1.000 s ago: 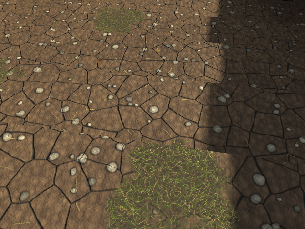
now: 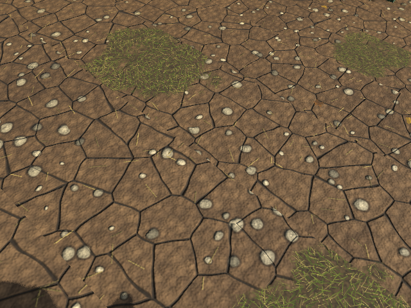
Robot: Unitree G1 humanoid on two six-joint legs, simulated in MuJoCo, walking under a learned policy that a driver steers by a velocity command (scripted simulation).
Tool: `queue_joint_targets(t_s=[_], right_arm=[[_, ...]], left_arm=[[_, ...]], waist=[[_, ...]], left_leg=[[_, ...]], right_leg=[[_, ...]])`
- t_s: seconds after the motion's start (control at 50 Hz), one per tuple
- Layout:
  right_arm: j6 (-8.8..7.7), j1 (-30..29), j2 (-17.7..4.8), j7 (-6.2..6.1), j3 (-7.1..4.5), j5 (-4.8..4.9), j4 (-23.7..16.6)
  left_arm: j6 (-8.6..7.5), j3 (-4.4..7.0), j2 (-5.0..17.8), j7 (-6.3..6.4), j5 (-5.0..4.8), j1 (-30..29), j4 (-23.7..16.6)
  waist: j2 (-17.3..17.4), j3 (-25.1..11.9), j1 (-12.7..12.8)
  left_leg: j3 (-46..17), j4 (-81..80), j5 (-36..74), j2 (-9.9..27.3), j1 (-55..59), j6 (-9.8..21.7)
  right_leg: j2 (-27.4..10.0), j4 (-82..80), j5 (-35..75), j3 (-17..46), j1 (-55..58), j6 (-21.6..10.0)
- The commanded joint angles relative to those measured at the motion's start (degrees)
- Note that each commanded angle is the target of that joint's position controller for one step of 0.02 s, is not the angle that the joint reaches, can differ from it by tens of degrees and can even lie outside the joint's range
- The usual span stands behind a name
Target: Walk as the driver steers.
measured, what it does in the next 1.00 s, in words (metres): goes down, turning right: left foot, then right foot 0.16 m lower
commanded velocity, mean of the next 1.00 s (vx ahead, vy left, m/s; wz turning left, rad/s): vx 0.48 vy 0.00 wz -0.35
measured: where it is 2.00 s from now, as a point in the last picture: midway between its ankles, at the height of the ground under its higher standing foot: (304, 215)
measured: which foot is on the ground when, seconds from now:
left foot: up 0.00-0.02, down 0.04-0.64, up 0.66-0.94, down 0.96-1.00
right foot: down 0.00-0.06, up 0.08-0.60, down 0.62-0.98, up 1.00-1.00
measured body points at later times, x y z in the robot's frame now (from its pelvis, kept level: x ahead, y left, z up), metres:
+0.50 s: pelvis +0.25 +0.06 -0.06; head +0.26 +0.05 +0.39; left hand +0.47 +0.24 -0.16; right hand +0.12 -0.13 -0.20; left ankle +0.06 +0.13 -0.74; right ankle +0.43 -0.10 -0.75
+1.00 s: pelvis +0.58 +0.04 -0.19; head +0.60 +0.04 +0.26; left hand +0.68 +0.25 -0.34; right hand +0.71 -0.25 -0.26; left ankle +0.74 +0.10 -0.91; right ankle +0.43 -0.05 -0.89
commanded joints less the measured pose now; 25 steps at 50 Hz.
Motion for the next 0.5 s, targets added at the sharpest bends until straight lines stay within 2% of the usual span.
queue_joint_targets(t_s=[0.02, 0.04, 0.06, 0.08, 0.1, 0.12, 0.14, 0.16, 0.18, 0.2, 0.22, 0.24, 0.26, 0.28, 0.3, 0.32, 0.34, 0.36, 0.38, 0.4, 0.44, 0.46, 0.48, 0.5], right_arm=[[-2.37, 1.94, -5.80, 0.44, -2.52, 0.90, -2.64], [-3.38, 6.66, -7.15, 0.26, -3.61, 1.12, -1.56], [-4.02, 15.12, -10.74, -1.02, -5.19, -0.09, 1.00], [-4.45, 25.02, -15.62, -2.29, -5.33, 0.22, 1.17], [-4.87, 27.28, -11.33, -1.89, -4.85, -0.73, 2.65], [-5.25, 22.57, -9.47, -1.34, -4.50, 0.60, 3.22], [-1.49, 13.66, -12.09, -2.69, -5.14, 3.91, 3.42], [-0.59, 10.68, -8.93, -2.75, -3.75, 4.77, 1.74], [-3.13, 15.65, -3.69, -1.91, -1.73, 0.94, 2.83], [-3.32, 13.59, 0.80, -2.56, -0.46, -1.09, 3.37], [-3.99, 10.75, 1.64, -3.37, 0.12, -1.43, 1.40], [-4.77, 8.40, 2.16, -3.77, 0.90, -2.10, 2.22], [-5.36, 8.66, -1.98, -4.09, -0.05, -1.09, 1.82], [-5.28, 10.01, -3.98, -4.25, -0.45, -1.14, 3.15], [-4.80, 13.69, -4.35, -3.91, -0.41, -1.37, 4.70], [-4.39, 17.22, -3.28, -3.37, 0.06, -1.99, 6.65], [-4.18, 20.40, -1.36, -3.17, 1.10, -2.04, 8.43], [-4.22, 22.33, -0.47, -2.78, 1.65, -2.08, 9.58], [-4.39, 23.94, -0.11, -2.55, 2.16, -1.95, 10.76], [-4.66, 24.16, 0.07, -2.56, 2.66, -2.17, 11.34], [-4.93, 27.04, -0.82, -2.87, 3.16, -2.20, 13.52], [-3.66, 20.54, -6.74, -6.78, -0.77, 8.02, 12.31], [-2.79, 22.78, -7.16, -8.49, -0.35, 7.97, 12.78], [-2.05, 25.40, -5.45, -9.38, -0.33, 7.23, 13.72]], left_arm=[[0.21, 1.63, 9.85, 0.24, 0.03, -9.29, -4.05], [0.05, 1.20, 9.11, -0.10, 1.21, -8.78, -3.39], [-0.35, 0.16, 5.21, -0.67, 2.89, -7.51, -2.76], [-1.76, -2.37, -2.96, -2.53, 3.11, -4.98, -7.37], [-2.95, -1.46, 0.37, -3.45, 0.79, -12.80, -7.62], [-3.42, -0.94, 2.55, -2.73, -0.66, -14.62, -7.15], [0.53, 1.50, 8.83, -0.80, -5.89, -8.55, -4.40], [2.82, 0.99, 7.02, 0.06, -4.73, -5.14, -3.77], [0.15, -0.79, 3.11, -1.77, 1.65, -9.67, -5.67], [-0.15, -1.62, 0.52, -2.17, 2.89, -6.54, -4.13], [-0.57, -2.22, -1.31, -3.00, 3.28, -7.59, -3.98], [-0.85, -2.47, -1.47, -3.47, 2.67, -9.66, -3.89], [-0.88, -1.96, 0.01, -3.64, 1.28, -12.03, -4.24], [-0.61, -1.84, 0.98, -3.70, 0.78, -14.12, -4.70], [-0.34, -1.77, 1.11, -3.75, 0.79, -15.73, -5.05], [-0.11, -2.00, 0.51, -3.63, 0.60, -16.73, -5.62], [0.10, -1.91, 0.72, -3.21, 0.58, -18.39, -6.21], [0.19, -1.92, 1.00, -3.04, 0.66, -19.61, -6.69], [0.26, -1.79, 1.52, -2.96, 0.68, -21.03, -7.29], [0.43, -1.83, 1.96, -2.99, 1.11, -21.70, -7.76], [0.71, -1.88, 2.11, -2.94, 1.23, -25.54, -9.38], [1.35, -0.50, 2.47, -4.42, -7.23, -28.70, -10.57], [1.62, -1.00, 1.39, -5.69, -7.41, -29.09, -10.95], [1.90, -1.40, -0.82, -6.75, -6.60, -31.05, -11.57]], waist=[[-4.60, 2.92, -6.89], [-2.88, 0.43, -9.33], [4.51, -4.84, -12.45], [16.73, -16.99, -12.32], [8.43, -3.49, -16.48], [7.23, 2.98, -13.64], [1.10, 0.53, -7.84], [0.77, -0.99, -6.28], [8.01, 2.23, -6.25], [3.79, 2.45, -4.91], [3.37, 2.79, -5.24], [2.30, 4.61, -4.29], [1.60, 1.82, -5.68], [1.94, 0.58, -6.67], [2.38, 1.31, -8.10], [2.54, 2.38, -8.68], [2.39, 4.04, -9.04], [1.58, 5.38, -9.31], [1.28, 6.19, -9.48], [1.34, 6.43, -9.19], [0.66, 7.46, -9.95], [1.13, 10.41, -9.77], [-0.53, 7.74, -10.26], [-0.93, 7.00, -11.65]], left_leg=[[3.81, -6.83, 4.74, -3.13, 8.63, 2.43], [4.42, -5.21, 4.09, -5.26, 19.19, 3.51], [-2.05, -5.47, 6.94, -1.62, 30.71, 5.66], [-33.78, -14.56, 3.75, 12.65, 50.12, 17.92], [-36.61, -21.27, -1.76, 13.63, 43.86, 15.67], [-29.33, -21.31, -5.81, 14.20, 36.21, 13.81], [-22.66, -18.25, 30.10, 15.68, 31.52, 10.46], [-15.12, -19.22, 39.35, 14.05, 26.10, 8.95], [-13.88, -20.08, 18.18, 13.78, 19.56, 11.60], [-13.59, -21.88, 9.07, 13.05, 17.01, 10.36], [-10.76, -23.69, 6.52, 10.33, 15.23, 9.53], [-10.37, -24.87, 7.33, 10.74, 15.10, 8.28], [-5.94, -23.84, 6.78, 8.11, 14.31, 8.00], [-2.60, -21.00, 5.83, 6.58, 13.81, 7.86], [-0.92, -19.16, 5.89, 6.50, 13.60, 8.57], [-0.80, -17.78, 7.00, 7.21, 13.10, 8.74], [-0.91, -16.90, 6.98, 7.95, 12.36, 8.40], [-1.40, -15.90, 7.62, 8.89, 12.60, 7.93], [-1.96, -15.04, 8.67, 9.60, 13.94, 7.25], [-1.71, -13.26, 8.75, 9.38, 14.50, 6.20], [-1.53, -10.71, 11.34, 9.53, 17.79, 4.36], [0.14, -3.45, 19.79, 8.12, 13.83, 1.74], [2.49, 0.72, 22.96, 8.01, 16.60, 0.09], [3.09, 3.43, 23.60, 8.21, 18.03, -0.74]], right_leg=[[-13.13, 1.09, 0.49, 8.99, -8.00, -11.72], [-10.24, 10.26, 5.16, 6.74, -14.33, -10.77], [-4.10, 27.63, 2.51, 2.75, -21.86, -6.70], [6.72, 45.44, -16.93, 9.85, -39.84, -3.49], [7.59, 49.35, -12.88, 22.34, -51.99, -4.97], [4.11, 53.27, -7.92, 20.81, -54.74, -5.66], [2.47, 52.07, -6.00, 19.35, -47.06, -2.90], [0.96, 47.30, -5.60, 19.89, -38.87, -0.84], [-1.99, 55.42, -3.12, 19.79, -39.73, -2.63], [-2.92, 51.68, 5.20, 24.42, -40.61, -4.21], [-1.04, 48.36, 10.61, 22.94, -40.97, -4.98], [-2.04, 40.58, 17.74, 26.45, -43.66, -5.11], [-0.09, 34.91, 25.85, 24.08, -40.97, -4.17], [0.98, 29.52, 33.99, 22.61, -39.51, -3.05], [1.36, 26.96, 39.81, 21.42, -39.56, -1.83], [1.21, 25.59, 43.01, 21.07, -40.03, -1.29], [0.60, 24.88, 45.36, 20.48, -40.89, -1.24], [0.49, 24.04, 46.16, 20.63, -41.98, -1.59], [0.59, 23.53, 45.80, 20.78, -43.47, -1.98], [0.83, 22.62, 46.02, 20.70, -43.97, -2.55], [1.23, 22.56, 43.87, 19.85, -45.80, -2.84], [5.73, 20.57, 44.46, 22.91, -46.93, -4.38], [6.60, 19.40, 46.69, 20.27, -46.14, -4.19], [6.63, 17.70, 46.90, 18.03, -45.67, -3.82]])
